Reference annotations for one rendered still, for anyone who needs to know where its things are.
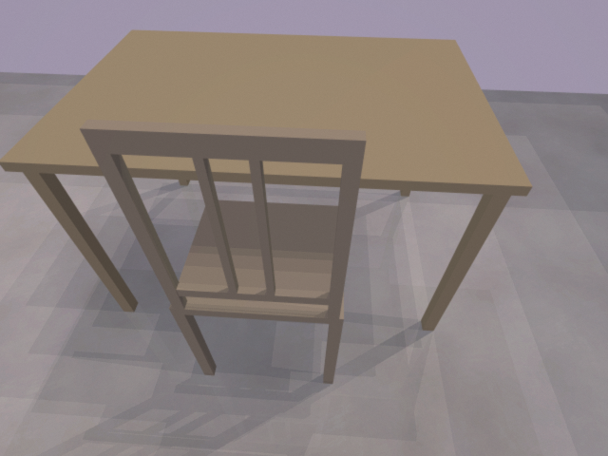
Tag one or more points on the chair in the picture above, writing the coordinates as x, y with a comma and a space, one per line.
249, 259

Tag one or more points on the table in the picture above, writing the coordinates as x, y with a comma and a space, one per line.
429, 126

